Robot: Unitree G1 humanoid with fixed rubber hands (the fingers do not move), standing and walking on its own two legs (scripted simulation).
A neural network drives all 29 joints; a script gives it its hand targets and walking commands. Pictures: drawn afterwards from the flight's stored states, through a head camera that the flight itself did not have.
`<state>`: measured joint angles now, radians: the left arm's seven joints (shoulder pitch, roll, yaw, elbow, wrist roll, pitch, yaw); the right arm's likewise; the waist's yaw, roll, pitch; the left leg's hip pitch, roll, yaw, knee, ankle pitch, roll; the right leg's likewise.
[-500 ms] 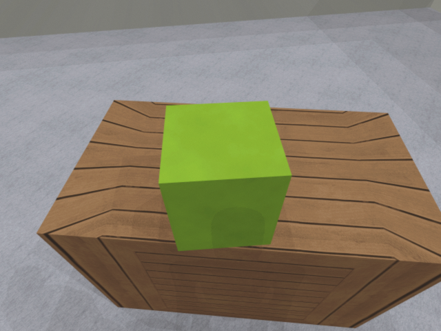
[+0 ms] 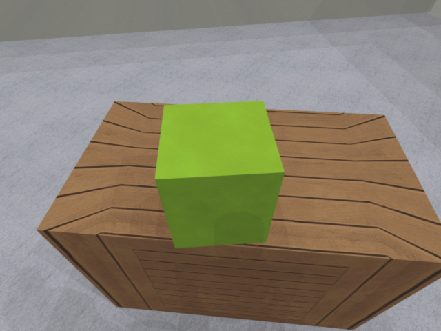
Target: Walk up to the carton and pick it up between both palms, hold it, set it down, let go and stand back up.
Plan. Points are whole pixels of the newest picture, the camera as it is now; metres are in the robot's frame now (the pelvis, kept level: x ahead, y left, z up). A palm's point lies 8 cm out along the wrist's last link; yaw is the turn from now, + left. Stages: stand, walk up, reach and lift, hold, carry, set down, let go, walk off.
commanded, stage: stand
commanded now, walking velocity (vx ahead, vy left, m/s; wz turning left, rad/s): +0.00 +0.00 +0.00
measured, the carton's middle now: (217, 177) +0.43 +0.04 +0.01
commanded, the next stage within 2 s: none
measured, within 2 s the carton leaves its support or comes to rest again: neither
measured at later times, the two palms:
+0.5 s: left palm out of the picture -0.04 +0.18 -0.15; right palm out of the picture -0.05 -0.21 -0.15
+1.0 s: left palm out of the picture -0.03 +0.18 -0.15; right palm out of the picture -0.04 -0.21 -0.15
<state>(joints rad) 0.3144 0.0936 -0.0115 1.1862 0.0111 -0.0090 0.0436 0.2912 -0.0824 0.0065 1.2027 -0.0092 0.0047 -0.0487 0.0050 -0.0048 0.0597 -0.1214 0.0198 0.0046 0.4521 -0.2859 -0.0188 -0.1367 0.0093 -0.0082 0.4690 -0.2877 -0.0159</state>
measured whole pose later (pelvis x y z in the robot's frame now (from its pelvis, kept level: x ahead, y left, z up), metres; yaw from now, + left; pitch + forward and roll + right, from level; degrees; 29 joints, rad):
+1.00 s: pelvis +0.00 -0.02 +0.00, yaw +0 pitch -1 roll +0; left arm 0.32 0.10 0.00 1.14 0.01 -0.03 0.04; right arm 0.30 -0.09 0.00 1.20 -0.01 0.00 -0.04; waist 0.00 0.00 0.04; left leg -0.15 0.06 0.00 0.44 -0.27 -0.05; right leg -0.16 0.05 -0.02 0.44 -0.26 -0.05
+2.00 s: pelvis +0.01 -0.02 +0.00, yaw +0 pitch -1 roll +0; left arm 0.32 0.09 -0.01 1.15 0.01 -0.03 0.04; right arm 0.30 -0.08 0.00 1.20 -0.01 0.00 -0.04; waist 0.00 0.00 0.05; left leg -0.12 0.05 0.00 0.43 -0.29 -0.05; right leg -0.13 0.04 -0.02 0.44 -0.29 -0.05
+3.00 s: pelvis +0.00 -0.03 +0.00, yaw +0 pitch -2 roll +0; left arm 0.33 0.10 -0.01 1.14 0.00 -0.03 0.04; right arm 0.31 -0.09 0.01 1.21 -0.01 0.00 -0.04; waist 0.00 0.01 0.05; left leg -0.12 0.07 -0.01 0.42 -0.27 -0.07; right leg -0.12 0.06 -0.03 0.41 -0.26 -0.06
